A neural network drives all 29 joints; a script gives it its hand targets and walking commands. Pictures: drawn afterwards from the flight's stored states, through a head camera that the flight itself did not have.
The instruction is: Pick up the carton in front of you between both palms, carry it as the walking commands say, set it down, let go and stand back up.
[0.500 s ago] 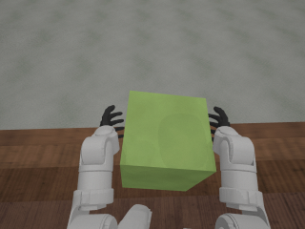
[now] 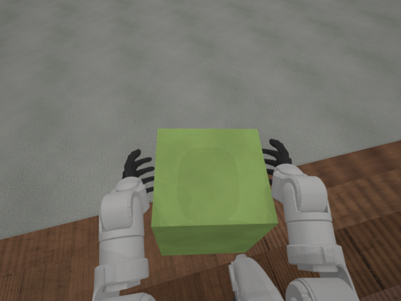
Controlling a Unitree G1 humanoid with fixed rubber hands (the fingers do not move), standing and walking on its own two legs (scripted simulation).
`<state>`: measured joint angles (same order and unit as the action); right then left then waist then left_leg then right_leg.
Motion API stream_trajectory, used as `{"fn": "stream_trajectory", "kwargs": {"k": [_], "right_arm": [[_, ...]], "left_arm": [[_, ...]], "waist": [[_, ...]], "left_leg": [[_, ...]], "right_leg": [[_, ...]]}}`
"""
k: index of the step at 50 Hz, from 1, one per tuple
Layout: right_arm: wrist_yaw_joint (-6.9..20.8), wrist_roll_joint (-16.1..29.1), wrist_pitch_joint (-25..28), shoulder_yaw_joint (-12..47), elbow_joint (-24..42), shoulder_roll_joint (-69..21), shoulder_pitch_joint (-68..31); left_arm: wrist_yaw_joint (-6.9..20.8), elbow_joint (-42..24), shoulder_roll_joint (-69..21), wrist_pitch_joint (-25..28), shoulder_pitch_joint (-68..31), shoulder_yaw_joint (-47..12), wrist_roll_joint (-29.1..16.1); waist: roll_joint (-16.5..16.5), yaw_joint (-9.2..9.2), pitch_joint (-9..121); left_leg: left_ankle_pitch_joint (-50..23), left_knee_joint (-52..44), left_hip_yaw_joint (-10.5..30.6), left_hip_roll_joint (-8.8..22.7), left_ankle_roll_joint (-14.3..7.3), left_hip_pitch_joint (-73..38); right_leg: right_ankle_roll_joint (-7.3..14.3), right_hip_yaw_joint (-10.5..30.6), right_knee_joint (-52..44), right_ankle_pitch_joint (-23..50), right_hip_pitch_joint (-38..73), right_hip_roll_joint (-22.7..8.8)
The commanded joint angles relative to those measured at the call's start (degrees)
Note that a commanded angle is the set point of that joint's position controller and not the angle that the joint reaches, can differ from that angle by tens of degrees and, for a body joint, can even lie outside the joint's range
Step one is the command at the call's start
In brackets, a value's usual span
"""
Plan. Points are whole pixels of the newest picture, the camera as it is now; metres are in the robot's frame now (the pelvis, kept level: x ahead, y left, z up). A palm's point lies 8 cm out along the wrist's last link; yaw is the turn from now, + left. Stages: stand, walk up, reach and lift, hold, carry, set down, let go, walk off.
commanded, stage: carry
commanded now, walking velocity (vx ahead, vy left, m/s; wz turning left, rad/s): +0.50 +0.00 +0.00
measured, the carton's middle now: (206, 196) +0.33 -0.02 -0.02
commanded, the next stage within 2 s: none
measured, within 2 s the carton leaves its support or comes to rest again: neither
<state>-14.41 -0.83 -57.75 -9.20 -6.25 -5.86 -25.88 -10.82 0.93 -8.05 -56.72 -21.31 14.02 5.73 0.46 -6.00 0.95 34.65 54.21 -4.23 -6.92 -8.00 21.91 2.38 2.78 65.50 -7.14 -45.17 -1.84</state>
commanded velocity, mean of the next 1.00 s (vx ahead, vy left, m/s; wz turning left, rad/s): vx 0.50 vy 0.00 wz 0.00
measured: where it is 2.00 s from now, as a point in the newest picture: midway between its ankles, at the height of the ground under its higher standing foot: (185, 148)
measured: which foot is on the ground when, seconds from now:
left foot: down 0.00-0.18, up 0.20-0.54, down 0.56-0.98, up 1.00-1.00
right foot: up 0.00-0.14, down 0.16-0.58, up 0.60-0.96, down 0.98-1.00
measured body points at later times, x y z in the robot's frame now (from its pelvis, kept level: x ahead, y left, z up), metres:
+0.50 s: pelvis +0.39 -0.01 -0.18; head +0.42 -0.02 +0.27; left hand +0.73 +0.15 -0.11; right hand +0.74 -0.15 -0.12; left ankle +0.57 +0.10 -0.87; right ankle +0.27 -0.07 -0.83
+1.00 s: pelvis +0.81 -0.01 -0.40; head +0.80 +0.00 +0.05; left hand +1.14 +0.14 -0.30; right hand +1.16 -0.15 -0.29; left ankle +0.63 +0.05 -0.92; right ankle +0.90 -0.07 -1.12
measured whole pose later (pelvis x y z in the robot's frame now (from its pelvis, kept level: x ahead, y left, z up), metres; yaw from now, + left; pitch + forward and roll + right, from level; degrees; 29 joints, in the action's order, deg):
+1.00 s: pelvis +0.81 -0.01 -0.40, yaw +1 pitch +0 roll +1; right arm -12.4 -1.3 -54.2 -11.0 -1.9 -5.1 -25.6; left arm -11.6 -2.3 -8.1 -55.9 -22.9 9.8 6.2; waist 2.6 1.1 1.4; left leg 37.2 92.7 -5.7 -4.0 -3.6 20.4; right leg 6.3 -5.8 33.6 1.0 -25.3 3.1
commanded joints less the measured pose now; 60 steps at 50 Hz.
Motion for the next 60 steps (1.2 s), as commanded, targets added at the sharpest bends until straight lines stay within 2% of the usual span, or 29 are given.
{"fn": "stream_trajectory", "kwargs": {"k": [1,6,7,8,9,10,13,15,18,20,24,25,27,28,29,30,34,39,42,45,47,48,49,50,52,53,54,57,60], "right_arm": [[14.83,21.81,3.60,39.78,8.87,-58.84,-39.36],[13.53,18.27,3.82,37.44,8.24,-53.28,-30.98],[13.15,17.70,3.60,37.39,7.47,-51.96,-29.68],[12.76,17.02,3.13,36.66,7.03,-50.32,-29.46],[12.17,15.92,2.86,36.09,8.59,-49.67,-31.25],[11.54,13.99,1.77,34.22,7.17,-47.55,-28.41],[9.58,9.33,0.81,28.39,8.29,-42.33,-25.09],[10.00,7.90,1.62,26.31,6.65,-44.61,-28.20],[11.88,9.67,3.55,29.89,8.53,-51.75,-34.31],[12.52,11.48,4.63,32.74,9.99,-53.63,-36.17],[12.12,12.31,4.53,35.66,11.13,-52.92,-33.80],[11.88,12.24,4.32,36.15,12.00,-51.84,-33.52],[11.27,11.85,3.47,35.79,12.80,-48.33,-30.78],[11.03,11.52,2.93,35.66,11.66,-46.65,-28.24],[11.12,10.93,1.97,35.06,8.87,-45.17,-25.06],[10.89,11.99,1.50,35.09,8.47,-43.16,-26.86],[12.04,19.80,0.48,37.86,7.64,-50.26,-34.13],[14.70,22.42,2.77,39.68,7.06,-60.02,-40.44],[14.91,21.59,4.05,39.25,7.72,-59.53,-37.41],[14.11,19.26,4.24,37.56,7.33,-55.51,-31.66],[13.45,17.58,3.86,36.83,6.28,-52.47,-27.79],[13.16,16.36,3.26,36.38,4.34,-51.61,-26.65],[12.60,15.22,3.29,35.17,6.75,-50.23,-29.12],[11.95,13.46,2.33,33.28,6.03,-47.72,-27.13],[10.41,10.43,1.14,29.76,4.80,-44.35,-23.74],[10.14,9.17,1.14,27.58,5.34,-43.34,-22.87],[10.17,8.31,1.35,27.59,3.90,-45.27,-23.22],[11.63,7.93,3.18,27.94,6.04,-49.26,-30.05],[13.14,11.22,5.00,32.62,8.83,-54.65,-35.11]], "left_arm": [[8.43,-6.98,-51.58,3.20,-42.01,-40.05,-17.73],[7.60,-7.88,-46.41,2.21,-36.06,-40.90,-16.34],[7.42,-8.14,-44.75,1.72,-34.98,-40.08,-15.65],[7.26,-7.01,-43.19,1.22,-32.25,-39.14,-15.19],[7.40,-6.71,-42.40,0.89,-31.04,-39.00,-15.60],[6.95,-5.68,-40.43,0.41,-32.50,-39.64,-17.33],[7.48,-6.53,-45.79,0.11,-36.83,-43.51,-23.54],[8.90,-4.89,-51.93,0.26,-43.73,-45.33,-26.20],[10.68,-4.58,-58.08,2.09,-47.89,-46.45,-27.99],[11.17,-3.94,-59.40,2.95,-46.10,-46.43,-27.87],[10.74,-4.77,-55.67,3.79,-39.96,-45.01,-25.60],[10.51,-4.46,-53.84,3.82,-37.94,-44.52,-24.99],[9.96,-4.40,-50.86,3.41,-35.15,-42.96,-23.33],[9.46,-4.52,-48.51,2.81,-34.99,-42.11,-22.05],[8.66,-4.03,-46.76,2.35,-35.12,-40.50,-20.15],[7.73,-2.28,-43.70,1.34,-33.48,-38.18,-18.67],[5.13,-4.76,-38.67,0.52,-33.38,-31.12,-12.90],[7.74,-6.36,-49.11,2.82,-41.38,-36.54,-16.21],[8.01,-9.25,-50.99,3.81,-42.96,-40.70,-17.42],[7.45,-9.92,-47.46,3.35,-39.18,-41.39,-16.73],[6.99,-10.18,-44.74,2.50,-36.61,-40.64,-15.88],[6.87,-8.35,-43.23,1.92,-34.14,-39.68,-15.12],[7.11,-8.83,-42.77,1.52,-33.01,-39.77,-15.75],[6.70,-7.04,-40.73,1.03,-33.49,-40.09,-16.99],[6.72,-6.65,-43.39,0.45,-35.31,-42.48,-21.01],[7.05,-6.58,-45.35,0.52,-38.22,-43.75,-23.58],[7.77,-6.78,-48.77,0.67,-41.63,-44.70,-25.24],[10.04,-4.26,-56.08,1.97,-47.52,-46.27,-27.71],[11.04,-4.60,-60.15,3.61,-47.08,-46.60,-27.64]], "waist": [[-1.58,-0.66,20.34],[-8.60,1.40,17.80],[-9.03,7.28,23.77],[-1.50,16.65,25.44],[7.95,19.71,20.55],[11.87,12.47,24.38],[-0.04,11.37,26.15],[-4.00,9.29,20.69],[3.02,10.39,23.22],[-0.10,12.33,23.21],[4.78,13.24,19.18],[6.96,12.13,20.13],[7.55,2.12,25.96],[-0.50,-5.00,25.11],[-8.80,-5.58,17.34],[-12.26,3.10,23.37],[1.88,2.87,23.67],[-2.87,2.01,21.21],[-1.32,-1.11,18.86],[-7.56,-0.42,17.65],[-7.58,7.03,24.29],[-1.93,14.73,24.04],[5.87,20.22,20.09],[10.34,14.40,22.83],[0.33,12.00,22.91],[1.62,11.43,26.74],[-5.06,10.13,22.56],[0.26,10.23,20.83],[-1.66,12.87,19.64]], "left_leg": [[-31.99,-4.38,16.79,8.95,-3.08,-15.71],[-33.68,8.17,8.13,6.99,0.00,-10.75],[-49.95,16.94,6.14,9.72,1.81,-6.03],[-58.67,34.22,3.40,9.33,5.32,2.61],[-14.49,54.92,-0.25,2.63,7.54,12.52],[5.13,54.71,6.35,0.63,7.53,28.18],[-3.98,37.47,13.04,6.95,6.77,36.74],[-8.08,18.36,11.14,7.98,7.81,26.76],[-25.05,20.38,7.40,7.56,6.52,23.42],[-43.04,3.24,5.47,6.08,5.05,28.10],[-58.23,-20.77,-1.65,2.08,5.77,2.01],[-63.77,-20.10,-3.63,1.52,4.93,-4.26],[-60.77,-18.85,-4.38,1.61,2.44,-19.05],[-57.56,-25.75,-3.24,3.77,-0.71,-25.85],[-61.58,-27.05,3.96,10.48,-2.82,-27.31],[-80.29,-13.10,23.16,20.51,-5.61,-44.59],[-41.53,-14.85,38.65,25.50,-11.46,-27.14],[-39.12,-9.54,26.07,16.68,-5.09,-17.36],[-28.75,-5.44,13.51,6.93,-2.27,-9.48],[-29.70,1.23,7.92,6.51,-0.45,-6.17],[-49.25,15.80,4.66,9.44,2.39,-6.40],[-57.27,29.79,2.48,9.42,5.26,1.37],[-22.59,53.50,-0.21,3.87,7.50,11.32],[6.49,56.71,4.83,-0.16,7.40,28.52],[-3.61,40.11,10.83,5.60,5.69,37.00],[-4.30,38.33,12.08,7.13,6.22,38.64],[-8.46,27.15,12.50,9.07,7.80,33.80],[-21.84,20.28,9.26,9.10,7.67,24.11],[-46.17,-3.04,6.45,8.02,5.88,27.29]], "right_leg": [[0.22,-5.32,-17.52,22.03,-0.74,2.68],[0.41,-10.92,-38.86,31.76,24.28,4.84],[1.74,-14.44,-29.31,33.40,38.73,6.99],[4.67,-10.54,-33.43,27.56,50.73,5.25],[8.58,-2.35,-38.65,28.64,53.03,-2.00],[12.22,13.59,-24.23,49.31,68.04,-10.74],[18.95,32.84,-28.56,7.30,58.49,-16.19],[17.96,28.72,-29.28,10.94,40.28,-14.22],[15.91,23.29,-25.49,22.74,38.67,-12.40],[10.28,13.52,-15.96,10.38,42.82,-2.83],[8.66,4.03,-13.25,0.35,27.17,2.44],[7.50,0.56,-9.56,-0.04,25.70,2.08],[3.40,-4.97,9.50,18.28,25.27,0.04],[0.50,-7.94,26.93,20.68,20.63,1.30],[0.11,-9.31,42.72,-21.55,8.52,7.34],[-0.17,-0.19,43.67,-34.25,-9.16,7.09],[-0.04,5.59,20.15,-19.64,-14.46,0.02],[1.06,1.90,1.44,6.62,-6.34,-1.65],[-0.18,-7.40,-24.35,27.20,7.58,3.46],[-0.63,-11.21,-33.52,32.14,22.75,5.57],[1.77,-14.58,-29.16,33.50,37.20,6.84],[3.40,-12.66,-33.09,28.18,47.90,6.21],[8.70,-4.05,-40.52,25.90,51.99,-0.62],[12.87,10.90,-24.78,49.85,67.53,-10.03],[14.44,22.60,-27.03,28.57,63.76,-12.02],[19.24,32.15,-28.26,10.88,60.78,-17.24],[19.68,32.12,-29.58,9.74,47.93,-16.85],[17.72,26.68,-30.22,20.52,36.94,-14.83],[10.79,13.24,-21.44,0.79,39.11,-2.97]]}}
